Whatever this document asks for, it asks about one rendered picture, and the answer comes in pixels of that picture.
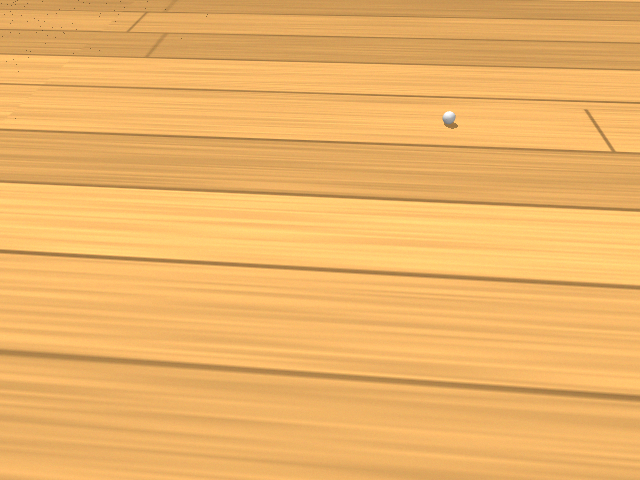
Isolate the ball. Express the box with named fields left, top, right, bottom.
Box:
left=442, top=111, right=455, bottom=124

